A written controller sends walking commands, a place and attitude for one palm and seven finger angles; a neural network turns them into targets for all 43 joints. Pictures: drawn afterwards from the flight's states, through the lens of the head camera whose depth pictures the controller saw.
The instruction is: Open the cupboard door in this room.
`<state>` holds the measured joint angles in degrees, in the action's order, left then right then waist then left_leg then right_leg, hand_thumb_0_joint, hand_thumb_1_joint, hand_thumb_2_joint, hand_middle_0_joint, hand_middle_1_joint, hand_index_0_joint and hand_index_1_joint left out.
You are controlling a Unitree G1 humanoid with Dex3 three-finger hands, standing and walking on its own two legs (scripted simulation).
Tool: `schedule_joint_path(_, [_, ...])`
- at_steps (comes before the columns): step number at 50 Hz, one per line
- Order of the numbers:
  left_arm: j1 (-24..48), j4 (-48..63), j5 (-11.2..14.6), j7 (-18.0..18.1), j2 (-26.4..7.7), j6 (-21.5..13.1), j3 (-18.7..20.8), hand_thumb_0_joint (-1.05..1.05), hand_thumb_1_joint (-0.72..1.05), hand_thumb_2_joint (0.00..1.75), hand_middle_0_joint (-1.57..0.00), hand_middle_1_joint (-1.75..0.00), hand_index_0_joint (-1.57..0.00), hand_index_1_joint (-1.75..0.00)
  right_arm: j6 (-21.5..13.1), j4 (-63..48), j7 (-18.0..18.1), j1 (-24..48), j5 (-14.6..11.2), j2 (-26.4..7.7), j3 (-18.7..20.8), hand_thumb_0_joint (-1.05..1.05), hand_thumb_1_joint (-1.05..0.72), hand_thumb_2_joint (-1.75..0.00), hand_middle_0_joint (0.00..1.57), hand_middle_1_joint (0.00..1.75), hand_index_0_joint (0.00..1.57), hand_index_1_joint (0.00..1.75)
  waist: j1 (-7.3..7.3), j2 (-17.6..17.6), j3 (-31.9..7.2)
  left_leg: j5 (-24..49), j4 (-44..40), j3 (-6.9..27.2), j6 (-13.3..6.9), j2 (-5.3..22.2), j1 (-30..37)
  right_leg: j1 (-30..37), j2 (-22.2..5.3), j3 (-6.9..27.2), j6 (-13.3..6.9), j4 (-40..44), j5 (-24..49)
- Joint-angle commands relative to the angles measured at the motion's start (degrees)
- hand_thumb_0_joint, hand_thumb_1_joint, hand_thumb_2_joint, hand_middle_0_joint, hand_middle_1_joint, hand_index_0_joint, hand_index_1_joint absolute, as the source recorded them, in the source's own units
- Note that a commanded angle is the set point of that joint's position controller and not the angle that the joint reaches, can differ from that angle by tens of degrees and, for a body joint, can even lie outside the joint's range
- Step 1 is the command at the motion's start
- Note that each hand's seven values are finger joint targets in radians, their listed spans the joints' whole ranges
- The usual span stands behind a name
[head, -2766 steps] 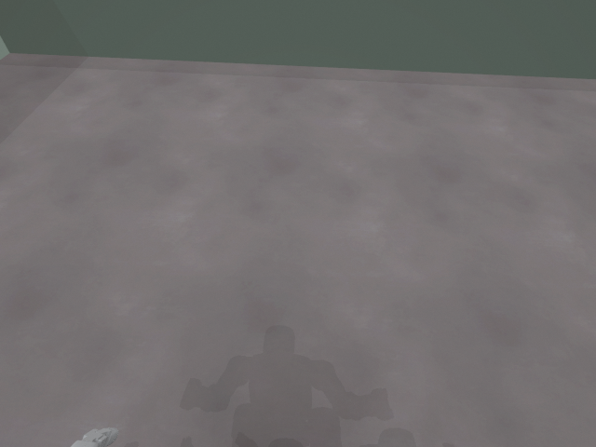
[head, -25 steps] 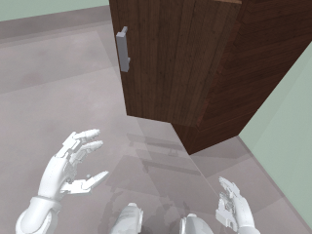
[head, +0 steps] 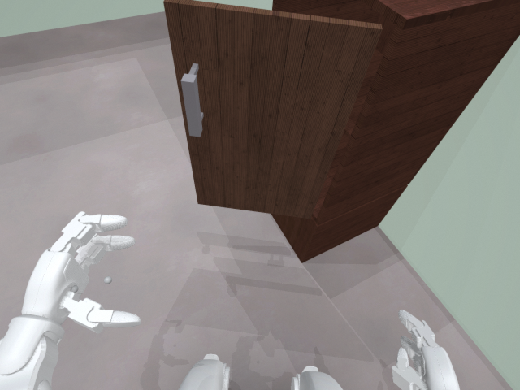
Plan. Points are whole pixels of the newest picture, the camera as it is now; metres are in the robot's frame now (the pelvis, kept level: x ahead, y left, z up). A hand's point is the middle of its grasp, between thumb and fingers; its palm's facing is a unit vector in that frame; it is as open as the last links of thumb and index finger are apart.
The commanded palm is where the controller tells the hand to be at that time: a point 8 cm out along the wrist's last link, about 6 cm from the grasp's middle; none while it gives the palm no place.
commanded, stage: raise the hand with hooked fingers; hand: left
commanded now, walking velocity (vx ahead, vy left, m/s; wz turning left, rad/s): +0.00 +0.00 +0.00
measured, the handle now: (195, 100) +0.63 +0.17 +0.05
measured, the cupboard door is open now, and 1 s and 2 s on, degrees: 56 56 56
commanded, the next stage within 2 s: move the hooked fingers beside the handle in 0.92 s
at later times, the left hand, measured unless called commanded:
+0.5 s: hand (81, 237) +0.30 +0.26 +0.08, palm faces -0.06 -1.00 -0.05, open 14.0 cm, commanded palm +0.27 +0.31 +0.08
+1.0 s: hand (89, 244) +0.29 +0.25 +0.07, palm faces -0.06 -1.00 -0.04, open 14.0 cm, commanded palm +0.27 +0.30 +0.08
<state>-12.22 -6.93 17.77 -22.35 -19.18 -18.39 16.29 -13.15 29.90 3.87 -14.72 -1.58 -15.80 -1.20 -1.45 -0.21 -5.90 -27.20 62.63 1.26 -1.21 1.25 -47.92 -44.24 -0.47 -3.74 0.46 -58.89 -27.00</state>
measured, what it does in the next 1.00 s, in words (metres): stands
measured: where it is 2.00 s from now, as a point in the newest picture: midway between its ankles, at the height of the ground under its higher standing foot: outside the picture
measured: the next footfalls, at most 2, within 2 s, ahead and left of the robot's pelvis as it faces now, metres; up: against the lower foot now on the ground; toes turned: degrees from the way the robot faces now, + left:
none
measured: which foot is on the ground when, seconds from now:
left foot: down 0.00-1.00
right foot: down 0.00-1.00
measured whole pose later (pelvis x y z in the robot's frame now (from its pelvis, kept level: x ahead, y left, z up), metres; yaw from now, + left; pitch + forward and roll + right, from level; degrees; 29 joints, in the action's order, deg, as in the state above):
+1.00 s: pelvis +0.00 -0.02 +0.01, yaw -1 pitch +12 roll -2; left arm 0.9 -23.9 21.8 -34.2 -24.7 -17.4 25.5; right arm -10.8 30.2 3.6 -16.2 -2.0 -15.8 -3.0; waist -1.1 -1.0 -5.8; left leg -26.2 59.5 1.3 0.2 2.4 -45.5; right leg -42.6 0.8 -3.6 -0.9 -56.6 -26.1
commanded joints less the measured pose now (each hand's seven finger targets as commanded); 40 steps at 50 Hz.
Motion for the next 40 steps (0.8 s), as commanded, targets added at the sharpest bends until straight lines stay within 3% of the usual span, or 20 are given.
schedule_joint_path(1, [7.57, 9.37, 1.78, -1.29, -11.26, -2.67, 6.7, 0.0, -0.5, 0.3, -0.3, -1.2, -0.3, -1.2, -2.45, -7.86, 0.03, 0.53, -0.39, -8.16, 2.96, 0.0, -0.9, -0.9, 0.2, 0.3, 0.2, 0.3, 0.76, -6.55, -13.27, 13.59, -12.29, 2.1, 0.76, -0.89, 13.65, 5.01, 2.74, -1.08, -2.25, 7.62, 9.54])
schedule_joint_path(4, [10.98, 6.39, 2.34, -3.1, -12.55, -1.43, 7.53, 0.0, -0.5, 0.3, -0.3, -1.2, -0.3, -1.2, -1.97, -7.95, 0.17, 0.61, -0.44, -8.59, 2.64, 0.0, -0.9, -0.9, 0.2, 0.3, 0.2, 0.3, 0.38, -6.01, -11.29, 12.96, -12.17, 1.99, 0.64, -1.03, 12.79, 4.86, 3.08, -0.98, -2.41, 8.05, 9.62])
schedule_joint_path(11, [17.08, 3.64, 3.74, -7.06, -16.51, -0.94, 11.06, 0.0, -0.5, 0.3, -0.3, -1.2, -0.3, -1.2, -1.73, -7.41, 0.48, 0.29, -0.54, -8.7, 2.39, 0.0, -0.9, -0.9, 0.2, 0.3, 0.2, 0.3, 0.5, -5.7, -15.7, 17.04, -11.6, 1.54, 0.5, -1.02, 15.36, 7.28, 3.06, -0.31, -2.33, 8.57, 13.52])
schedule_joint_path(14, [19.23, 0.37, 4.18, -8.26, -17.85, -0.65, 11.88, 0.0, -0.5, 0.3, -0.3, -1.2, -0.3, -1.2, -1.56, -7.21, 0.43, 0.28, -0.49, -8.95, 2.14, 0.0, -0.9, -0.9, 0.2, 0.3, 0.2, 0.3, 0.64, -6.41, -13.87, 16.48, -11.62, 1.48, 0.49, -1.1, 14.5, 6.95, 3.31, -0.14, -2.64, 8.71, 12.99])
schedule_joint_path(16, [20.14, -1.89, 4.38, -9.12, -18.59, -0.39, 12.79, 0.0, -0.5, 0.3, -0.3, -1.2, -0.3, -1.2, -1.28, -6.98, 0.64, 0.04, -0.71, -9.06, 2.33, 0.0, -0.9, -0.9, 0.2, 0.3, 0.2, 0.3, 0.34, -4.42, -14.25, 15.64, -11.88, 1.2, 0.27, -1.11, 14.08, 7.49, 3.13, 0.2, -2.3, 9.49, 12.48])
schedule_joint_path(20, [23.23, -4.34, 4.98, -10.91, -21.76, -0.18, 14.9, 0.0, -0.5, 0.3, -0.3, -1.2, -0.3, -1.2, -0.91, -6.96, 0.69, -0.31, -0.78, -9.35, 2.22, 0.0, -0.9, -0.9, 0.2, 0.3, 0.2, 0.3, 0.85, -5.61, -15.18, 16.64, -11.8, 0.51, 0.11, -1.3, 13.75, 9.37, 2.98, 1.06, -2.46, 10.06, 13.73])
schedule_joint_path(23, [21.95, -5.34, 5.59, -11.94, -19.71, -0.34, 13.57, 0.0, -0.5, 0.3, -0.3, -1.2, -0.3, -1.2, -1.04, -7.15, 0.53, -0.6, -0.93, -9.17, 2.54, 0.0, -0.9, -0.9, 0.2, 0.3, 0.2, 0.3, 0.71, -5.13, -15.36, 16.58, -11.86, 0.07, -0.12, -1.42, 13.91, 9.54, 2.79, 1.5, -2.12, 10.76, 13.89])
schedule_joint_path(25, [21.09, -6.52, 5.99, -12.47, -20.01, -0.46, 13.96, 0.0, -0.5, 0.3, -0.3, -1.2, -0.3, -1.2, -1.04, -7.31, 0.2, -1.02, -0.85, -9.36, 2.64, 0.0, -0.9, -0.9, 0.2, 0.3, 0.2, 0.3, 0.92, -3.59, -15.11, 17.28, -11.61, 0.09, -0.17, -1.33, 13.02, 9.97, 3.0, 1.73, -2.26, 10.58, 14.8])
schedule_joint_path(28, [20.85, -6.19, 5.86, -11.92, -20.56, -0.88, 14.63, 0.0, -0.5, 0.3, -0.3, -1.2, -0.3, -1.2, -0.89, -7.45, -0.2, -1.05, -0.88, -9.41, 2.88, 0.0, -0.9, -0.9, 0.2, 0.3, 0.2, 0.3, 1.13, -5.11, -14.75, 16.26, -11.61, -0.35, -0.16, -1.48, 12.21, 9.8, 2.66, 2.17, -2.08, 10.83, 13.74])
schedule_joint_path(30, [21.86, -5.51, 6.03, -11.65, -21.83, -1.3, 15.74, 0.0, -0.5, 0.3, -0.3, -1.2, -0.3, -1.2, -0.72, -7.73, -0.27, -1.23, -0.71, -9.42, 2.96, 0.0, -0.9, -0.9, 0.2, 0.3, 0.2, 0.3, 1.07, -3.84, -15.11, 15.72, -11.41, -0.43, -0.26, -1.34, 11.65, 10.07, 2.88, 2.51, -2.09, 10.75, 12.95])
schedule_joint_path(34, [21.99, -4.34, 5.99, -10.81, -22.06, -2.29, 15.93, 0.0, -0.5, 0.3, -0.3, -1.2, -0.3, -1.2, -0.59, -8.01, -0.33, -1.14, -0.63, -9.34, 2.87, 0.0, -0.9, -0.9, 0.2, 0.3, 0.2, 0.3, 1.22, -5.9, -14.89, 15.4, -11.28, -0.64, -0.26, -1.36, 11.37, 10.41, 2.89, 2.94, -2.3, 10.58, 12.24])
schedule_joint_path(40, [22.61, -4.91, 5.8, -11.01, -21.27, -2.52, 15.07, 0.0, -0.5, 0.3, -0.3, -1.2, -0.3, -1.2, -0.4, -7.78, -0.01, -0.97, -0.87, -9.03, 2.68, 0.0, -0.9, -0.9, 0.2, 0.3, 0.2, 0.3, 0.6, -5.29, -14.1, 13.46, -11.43, -0.57, -0.31, -1.22, 10.77, 9.88, 2.66, 3.49, -1.97, 11.35, 10.3])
